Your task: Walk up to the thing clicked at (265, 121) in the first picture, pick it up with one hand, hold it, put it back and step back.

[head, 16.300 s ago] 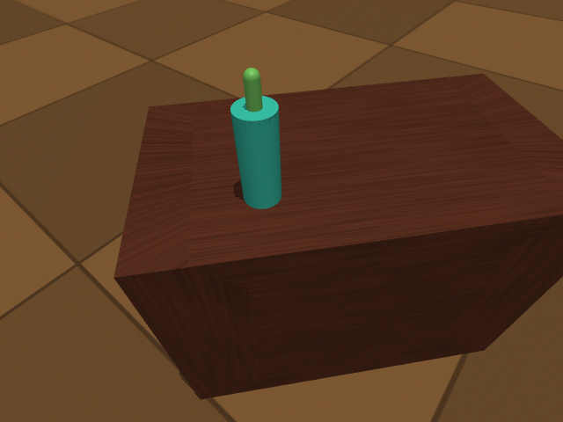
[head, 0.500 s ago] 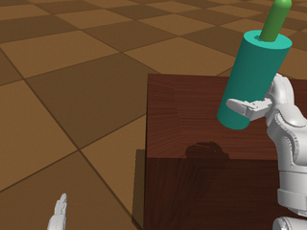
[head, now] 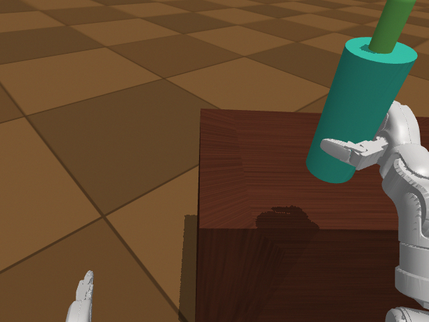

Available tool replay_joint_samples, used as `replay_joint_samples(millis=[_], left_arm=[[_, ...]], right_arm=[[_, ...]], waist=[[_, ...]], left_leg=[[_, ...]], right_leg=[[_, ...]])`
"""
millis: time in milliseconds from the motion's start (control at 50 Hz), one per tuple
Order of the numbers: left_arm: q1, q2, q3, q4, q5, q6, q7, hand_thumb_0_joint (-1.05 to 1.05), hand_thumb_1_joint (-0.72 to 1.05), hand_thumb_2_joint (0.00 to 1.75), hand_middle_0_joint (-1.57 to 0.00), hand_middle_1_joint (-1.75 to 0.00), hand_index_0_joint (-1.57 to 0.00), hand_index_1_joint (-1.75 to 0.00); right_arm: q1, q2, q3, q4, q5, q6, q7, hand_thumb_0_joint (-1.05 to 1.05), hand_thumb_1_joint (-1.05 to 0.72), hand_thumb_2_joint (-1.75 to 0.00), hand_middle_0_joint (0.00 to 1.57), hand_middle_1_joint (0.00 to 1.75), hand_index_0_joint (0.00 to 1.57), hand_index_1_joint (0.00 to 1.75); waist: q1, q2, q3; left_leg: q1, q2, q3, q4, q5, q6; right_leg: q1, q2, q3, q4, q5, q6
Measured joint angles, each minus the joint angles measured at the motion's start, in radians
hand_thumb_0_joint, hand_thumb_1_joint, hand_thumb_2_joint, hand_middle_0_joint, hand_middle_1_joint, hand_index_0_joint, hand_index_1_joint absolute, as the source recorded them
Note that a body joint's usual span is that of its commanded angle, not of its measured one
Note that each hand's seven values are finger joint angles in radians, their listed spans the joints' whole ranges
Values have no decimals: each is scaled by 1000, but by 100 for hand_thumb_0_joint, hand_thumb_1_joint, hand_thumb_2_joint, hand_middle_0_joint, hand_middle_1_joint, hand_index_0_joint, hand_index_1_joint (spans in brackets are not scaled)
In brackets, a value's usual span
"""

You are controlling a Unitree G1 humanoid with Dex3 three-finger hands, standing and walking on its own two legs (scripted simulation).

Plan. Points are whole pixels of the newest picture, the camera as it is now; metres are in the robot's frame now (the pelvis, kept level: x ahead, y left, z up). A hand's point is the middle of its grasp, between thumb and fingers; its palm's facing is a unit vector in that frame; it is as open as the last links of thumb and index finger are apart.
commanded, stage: hold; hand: right
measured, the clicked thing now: (358, 98) +0.33 -0.16 +0.32
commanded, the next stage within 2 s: none
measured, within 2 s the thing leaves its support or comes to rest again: neither
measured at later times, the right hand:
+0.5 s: hand (347, 137) +0.33 -0.17 +0.26, palm faces +0.16 +0.99 -0.07, open 11.1 cm
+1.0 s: hand (343, 135) +0.33 -0.16 +0.26, palm faces +0.15 +0.99 -0.06, open 11.1 cm
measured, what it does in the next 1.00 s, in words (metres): stands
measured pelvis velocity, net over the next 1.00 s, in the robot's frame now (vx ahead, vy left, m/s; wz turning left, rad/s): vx -0.01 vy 0.01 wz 0.00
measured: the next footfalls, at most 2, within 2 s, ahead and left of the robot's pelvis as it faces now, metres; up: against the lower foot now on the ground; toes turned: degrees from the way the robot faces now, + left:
none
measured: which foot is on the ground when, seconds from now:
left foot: down 0.00-1.00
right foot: down 0.00-1.00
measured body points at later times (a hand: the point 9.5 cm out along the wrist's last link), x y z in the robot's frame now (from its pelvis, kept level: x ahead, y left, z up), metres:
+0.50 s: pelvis +0.00 +0.00 +0.00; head -0.05 +0.04 +0.44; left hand +0.18 +0.26 -0.06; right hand +0.31 -0.22 +0.27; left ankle -0.01 +0.11 -0.73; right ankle +0.04 -0.12 -0.73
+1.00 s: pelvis -0.01 +0.01 +0.00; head -0.06 +0.05 +0.44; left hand +0.17 +0.27 -0.06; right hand +0.32 -0.21 +0.27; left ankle -0.01 +0.11 -0.73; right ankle +0.04 -0.12 -0.73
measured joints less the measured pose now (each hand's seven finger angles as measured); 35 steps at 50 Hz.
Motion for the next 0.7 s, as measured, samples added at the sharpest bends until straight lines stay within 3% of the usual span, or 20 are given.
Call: replay_joint_samples(millis=[140, 480, 700], left_arm=[[-2, -6, 5, 15, 1, -1, -6, -1, -53, 5, -5, -5, -6, -5], [-9, 1, -8, 19, 6, -25, 14, -2, -53, 5, -5, -5, -5, -5], [-2, 2, 0, 20, 2, -40, 13, -1, -53, 5, -5, -5, -5, -5]], right_arm=[[18, 3, -1, -16, 6, 30, -4, -1, 57, -112, 64, 104, 67, 107], [42, 1, 5, -59, 6, 30, -10, -1, 57, -112, 64, 105, 67, 107], [25, -14, -14, -44, 18, 33, -9, -1, 57, -113, 64, 104, 67, 107]], waist=[[-3, -3, -4], [1, 0, 1], [-2, -5, -2]], left_leg=[[5, 2, 2, 0, -4, 0], [2, -3, 7, 11, -7, 5], [-3, -2, 9, 20, -8, 7]], right_leg=[[4, 2, 2, 1, -4, 0], [0, -3, 7, 11, -6, 5], [-2, -2, 9, 12, -1, 7]])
